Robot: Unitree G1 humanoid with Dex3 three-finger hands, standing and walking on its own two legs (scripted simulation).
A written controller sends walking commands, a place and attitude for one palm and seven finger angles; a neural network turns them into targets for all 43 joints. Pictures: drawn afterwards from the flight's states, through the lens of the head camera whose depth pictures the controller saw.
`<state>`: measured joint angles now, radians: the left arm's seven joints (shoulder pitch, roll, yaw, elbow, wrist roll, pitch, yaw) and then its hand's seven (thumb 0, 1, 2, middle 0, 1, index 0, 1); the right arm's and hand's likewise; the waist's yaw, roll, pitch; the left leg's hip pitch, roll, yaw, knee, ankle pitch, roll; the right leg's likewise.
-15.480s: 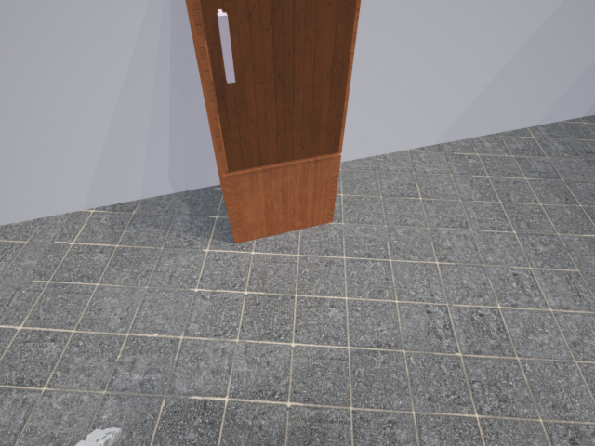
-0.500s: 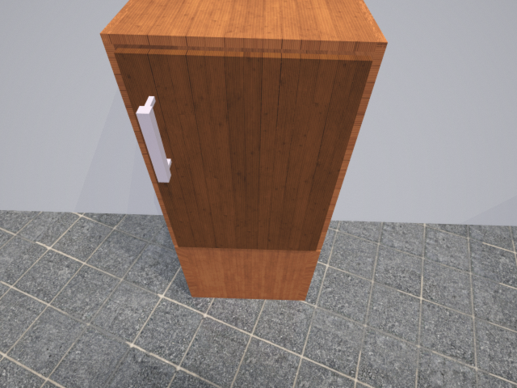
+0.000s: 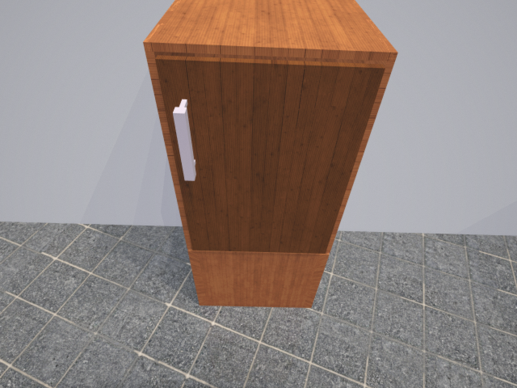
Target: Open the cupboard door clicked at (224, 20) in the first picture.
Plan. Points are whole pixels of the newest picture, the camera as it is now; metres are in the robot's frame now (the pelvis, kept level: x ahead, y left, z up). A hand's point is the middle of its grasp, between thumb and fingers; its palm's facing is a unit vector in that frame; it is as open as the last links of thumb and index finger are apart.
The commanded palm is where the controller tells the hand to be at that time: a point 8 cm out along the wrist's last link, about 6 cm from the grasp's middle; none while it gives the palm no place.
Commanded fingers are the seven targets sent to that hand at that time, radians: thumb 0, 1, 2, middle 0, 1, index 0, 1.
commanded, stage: look again from close up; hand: left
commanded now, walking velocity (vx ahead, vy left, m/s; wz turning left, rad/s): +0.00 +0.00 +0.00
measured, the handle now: (187, 141) +0.56 +0.19 +0.09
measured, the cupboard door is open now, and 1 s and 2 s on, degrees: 0 0 0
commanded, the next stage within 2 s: shuffle to correct the standing spot in 0.06 s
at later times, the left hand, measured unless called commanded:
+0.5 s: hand out of the picture -0.07 +0.14 -0.17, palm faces +0.06 -0.99 -0.13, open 7.4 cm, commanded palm none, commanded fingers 0.00 0.90 0.90 -0.20 -0.30 -0.20 -0.30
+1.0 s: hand out of the picture +0.03 +0.17 -0.18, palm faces +0.03 -0.98 -0.22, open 7.3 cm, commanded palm none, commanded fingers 0.00 0.90 0.90 -0.20 -0.30 -0.20 -0.30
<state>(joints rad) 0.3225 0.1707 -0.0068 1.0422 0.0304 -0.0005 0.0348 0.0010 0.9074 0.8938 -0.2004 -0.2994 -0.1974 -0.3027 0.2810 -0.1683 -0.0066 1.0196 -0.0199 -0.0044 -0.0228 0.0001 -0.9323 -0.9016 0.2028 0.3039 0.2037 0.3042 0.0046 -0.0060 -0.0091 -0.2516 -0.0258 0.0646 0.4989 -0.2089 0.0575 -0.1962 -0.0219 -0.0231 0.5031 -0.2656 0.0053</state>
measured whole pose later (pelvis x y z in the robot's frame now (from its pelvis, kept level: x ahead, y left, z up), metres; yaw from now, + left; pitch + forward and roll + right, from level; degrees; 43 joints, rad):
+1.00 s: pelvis +0.02 -0.02 +0.00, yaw +0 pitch -1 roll +0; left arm 0.27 0.18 0.01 1.04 0.02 0.00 0.05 0.02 0.92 0.89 -0.20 -0.30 -0.20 -0.30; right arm 0.22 -0.16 -0.01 1.05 0.00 0.00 -0.04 0.00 -0.93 -0.90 0.20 0.30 0.20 0.30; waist 0.01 -0.02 0.06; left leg -0.27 -0.01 0.07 0.53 -0.25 0.04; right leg -0.21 0.01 -0.01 0.52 -0.30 -0.01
